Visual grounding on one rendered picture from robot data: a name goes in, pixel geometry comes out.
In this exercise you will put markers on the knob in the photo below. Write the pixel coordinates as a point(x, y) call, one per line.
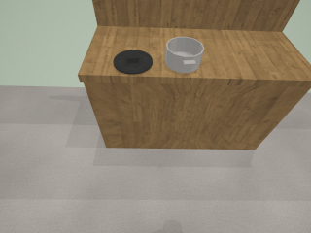
point(132, 56)

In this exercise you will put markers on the table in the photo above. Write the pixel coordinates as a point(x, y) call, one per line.
point(249, 78)

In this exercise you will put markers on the lid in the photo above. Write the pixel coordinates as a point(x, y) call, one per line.
point(132, 68)

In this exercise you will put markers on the pot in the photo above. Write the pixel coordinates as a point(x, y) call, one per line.
point(183, 54)

